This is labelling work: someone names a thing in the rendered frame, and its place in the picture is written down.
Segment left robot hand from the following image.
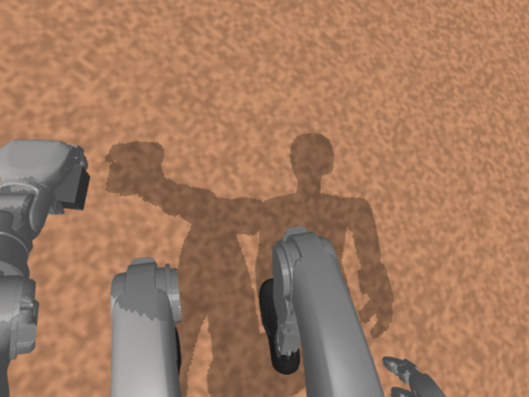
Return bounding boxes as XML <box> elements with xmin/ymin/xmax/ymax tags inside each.
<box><xmin>0</xmin><ymin>139</ymin><xmax>88</xmax><ymax>215</ymax></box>

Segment cube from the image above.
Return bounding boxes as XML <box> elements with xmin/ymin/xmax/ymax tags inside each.
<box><xmin>53</xmin><ymin>165</ymin><xmax>90</xmax><ymax>210</ymax></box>

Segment right robot foot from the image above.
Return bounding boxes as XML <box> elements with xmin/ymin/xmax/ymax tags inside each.
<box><xmin>259</xmin><ymin>278</ymin><xmax>300</xmax><ymax>375</ymax></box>

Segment left robot arm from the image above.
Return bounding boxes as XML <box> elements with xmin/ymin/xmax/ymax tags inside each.
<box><xmin>0</xmin><ymin>179</ymin><xmax>52</xmax><ymax>397</ymax></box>

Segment right robot hand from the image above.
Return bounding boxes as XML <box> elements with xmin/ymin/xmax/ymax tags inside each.
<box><xmin>382</xmin><ymin>356</ymin><xmax>446</xmax><ymax>397</ymax></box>

